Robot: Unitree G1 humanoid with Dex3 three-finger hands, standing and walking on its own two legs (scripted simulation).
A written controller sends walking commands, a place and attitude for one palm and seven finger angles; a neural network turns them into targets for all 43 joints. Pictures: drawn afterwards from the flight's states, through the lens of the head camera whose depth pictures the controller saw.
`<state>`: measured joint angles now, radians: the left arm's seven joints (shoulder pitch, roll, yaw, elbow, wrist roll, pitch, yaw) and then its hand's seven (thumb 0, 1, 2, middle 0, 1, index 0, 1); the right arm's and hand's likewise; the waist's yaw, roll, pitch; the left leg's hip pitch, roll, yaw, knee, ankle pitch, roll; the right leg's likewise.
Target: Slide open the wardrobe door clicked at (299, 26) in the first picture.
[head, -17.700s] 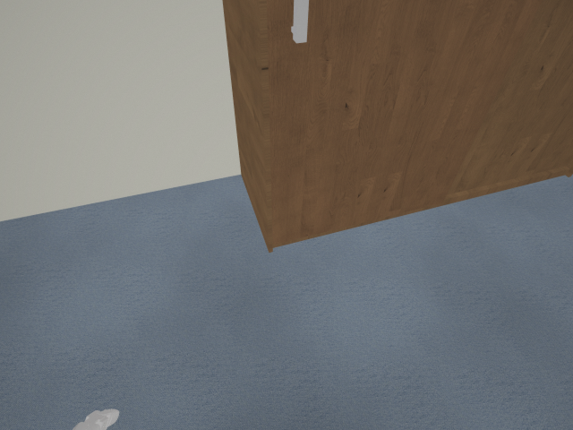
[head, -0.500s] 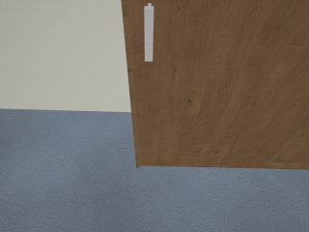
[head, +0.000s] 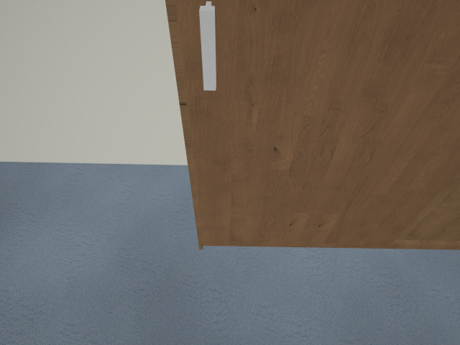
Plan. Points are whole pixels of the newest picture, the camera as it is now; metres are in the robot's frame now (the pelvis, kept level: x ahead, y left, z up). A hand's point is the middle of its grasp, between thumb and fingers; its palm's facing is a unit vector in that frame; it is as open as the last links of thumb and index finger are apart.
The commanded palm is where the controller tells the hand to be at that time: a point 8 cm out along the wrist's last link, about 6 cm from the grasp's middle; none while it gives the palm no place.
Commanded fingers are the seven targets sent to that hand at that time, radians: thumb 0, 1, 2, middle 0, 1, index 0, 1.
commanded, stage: look again from close up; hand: left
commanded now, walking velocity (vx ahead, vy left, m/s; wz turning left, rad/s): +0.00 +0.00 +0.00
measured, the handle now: (209, 47) +0.64 +0.09 +0.22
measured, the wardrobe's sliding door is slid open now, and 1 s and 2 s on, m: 0.00 0.00 0.00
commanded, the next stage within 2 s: shuffle to correct the standing spot in 1.30 s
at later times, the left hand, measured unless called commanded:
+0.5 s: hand out of the picture -0.02 +0.13 -0.17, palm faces +0.06 -0.99 -0.16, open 7.4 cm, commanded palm none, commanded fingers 0.00 0.90 0.90 -0.20 -0.30 -0.20 -0.30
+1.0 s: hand out of the picture -0.01 +0.12 -0.18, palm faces +0.07 -0.98 -0.17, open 7.4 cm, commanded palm none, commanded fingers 0.00 0.90 0.90 -0.20 -0.30 -0.20 -0.30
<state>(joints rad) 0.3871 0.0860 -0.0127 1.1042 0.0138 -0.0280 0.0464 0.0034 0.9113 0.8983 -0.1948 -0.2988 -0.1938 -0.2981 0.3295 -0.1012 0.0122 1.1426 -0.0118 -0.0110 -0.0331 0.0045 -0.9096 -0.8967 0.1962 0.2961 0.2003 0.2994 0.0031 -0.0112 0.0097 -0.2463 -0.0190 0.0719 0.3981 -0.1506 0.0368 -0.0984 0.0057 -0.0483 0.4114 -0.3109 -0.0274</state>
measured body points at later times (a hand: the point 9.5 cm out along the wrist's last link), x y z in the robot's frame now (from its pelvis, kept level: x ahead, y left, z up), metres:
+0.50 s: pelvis +0.02 -0.01 +0.00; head +0.03 -0.02 +0.45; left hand -0.02 +0.18 -0.16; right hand +0.01 -0.23 -0.16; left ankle +0.04 +0.10 -0.74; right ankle -0.06 -0.10 -0.74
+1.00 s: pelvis +0.03 -0.03 +0.00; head +0.03 -0.03 +0.45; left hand -0.02 +0.17 -0.16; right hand +0.02 -0.24 -0.17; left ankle +0.04 +0.10 -0.74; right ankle -0.06 -0.10 -0.74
